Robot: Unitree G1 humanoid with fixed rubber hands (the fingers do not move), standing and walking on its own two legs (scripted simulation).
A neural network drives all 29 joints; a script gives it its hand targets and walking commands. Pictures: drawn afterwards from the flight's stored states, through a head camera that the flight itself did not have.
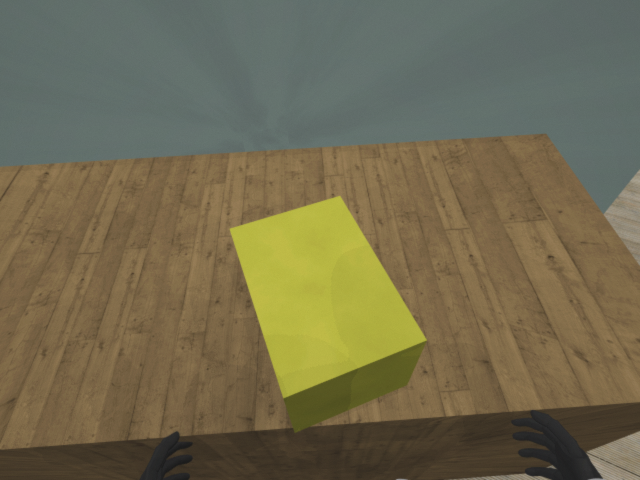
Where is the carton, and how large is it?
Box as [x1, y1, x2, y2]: [230, 196, 426, 432]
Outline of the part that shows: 340,196 230,228 280,389 295,432 405,385 410,377 426,341 426,339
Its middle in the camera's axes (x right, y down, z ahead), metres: +0.00 +0.10 +0.54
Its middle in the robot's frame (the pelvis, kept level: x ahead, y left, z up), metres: +0.35 +0.01 -0.01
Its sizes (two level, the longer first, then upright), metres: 0.243 0.166 0.148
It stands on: a pedestal, 0.67 m high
